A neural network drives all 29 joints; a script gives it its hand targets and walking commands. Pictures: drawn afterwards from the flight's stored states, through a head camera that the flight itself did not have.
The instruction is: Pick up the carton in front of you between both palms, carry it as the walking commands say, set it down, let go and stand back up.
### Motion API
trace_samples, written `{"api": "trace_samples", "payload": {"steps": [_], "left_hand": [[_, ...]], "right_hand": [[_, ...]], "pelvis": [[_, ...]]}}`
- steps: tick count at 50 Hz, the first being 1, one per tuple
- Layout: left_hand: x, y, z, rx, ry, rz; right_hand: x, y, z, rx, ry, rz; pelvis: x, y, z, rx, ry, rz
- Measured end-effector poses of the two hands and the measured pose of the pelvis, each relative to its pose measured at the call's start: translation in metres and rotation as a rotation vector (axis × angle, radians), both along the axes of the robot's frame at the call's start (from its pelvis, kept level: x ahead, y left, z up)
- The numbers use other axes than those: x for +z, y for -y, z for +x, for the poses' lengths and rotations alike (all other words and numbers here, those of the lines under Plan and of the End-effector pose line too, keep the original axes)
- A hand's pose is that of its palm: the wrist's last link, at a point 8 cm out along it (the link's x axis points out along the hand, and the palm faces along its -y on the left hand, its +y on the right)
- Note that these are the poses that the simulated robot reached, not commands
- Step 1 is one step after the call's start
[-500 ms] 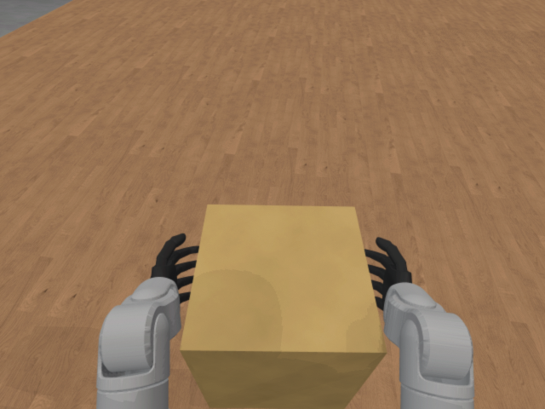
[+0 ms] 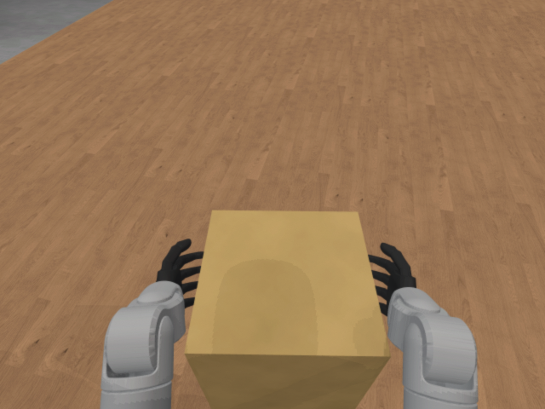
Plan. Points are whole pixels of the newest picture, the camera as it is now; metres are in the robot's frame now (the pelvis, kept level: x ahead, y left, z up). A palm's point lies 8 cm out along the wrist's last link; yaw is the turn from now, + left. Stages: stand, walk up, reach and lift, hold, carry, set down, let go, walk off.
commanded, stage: carry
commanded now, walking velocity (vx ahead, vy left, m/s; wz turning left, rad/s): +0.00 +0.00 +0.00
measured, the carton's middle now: (283, 317) +0.25 +0.00 -0.01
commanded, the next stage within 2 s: hold in 1.60 s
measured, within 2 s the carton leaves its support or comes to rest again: neither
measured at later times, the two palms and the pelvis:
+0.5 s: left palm (187, 170) +0.45 +0.17 +0.10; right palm (366, 176) +0.44 -0.13 +0.10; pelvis +0.20 +0.03 +0.00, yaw -4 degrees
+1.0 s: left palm (195, 187) +0.45 +0.16 +0.06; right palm (366, 197) +0.43 -0.14 +0.06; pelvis +0.19 +0.03 +0.00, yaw -4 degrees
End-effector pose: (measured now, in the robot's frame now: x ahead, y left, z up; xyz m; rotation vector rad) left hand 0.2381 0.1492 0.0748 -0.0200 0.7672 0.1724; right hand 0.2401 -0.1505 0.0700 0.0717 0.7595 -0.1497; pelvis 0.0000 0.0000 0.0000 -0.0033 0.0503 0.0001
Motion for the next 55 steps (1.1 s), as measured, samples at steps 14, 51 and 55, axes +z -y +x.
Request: {"api": "trace_samples", "payload": {"steps": [14, 51, 55], "left_hand": [[0.034, -0.002, 0.134, -0.042, 0.139, -0.012], [-0.014, -0.010, 0.211, -0.115, 0.066, 0.015], [-0.022, -0.008, 0.207, -0.127, 0.061, 0.027]], "right_hand": [[0.038, -0.002, 0.122, -0.040, 0.140, -0.020], [-0.007, -0.012, 0.188, -0.029, 0.063, -0.080], [-0.015, -0.012, 0.184, -0.018, 0.057, -0.090]], "pelvis": [[0.012, -0.011, 0.137, -0.035, 0.016, 0.003], [-0.001, -0.028, 0.185, -0.078, 0.018, 0.005], [0.000, -0.028, 0.177, -0.079, 0.023, 0.003]]}}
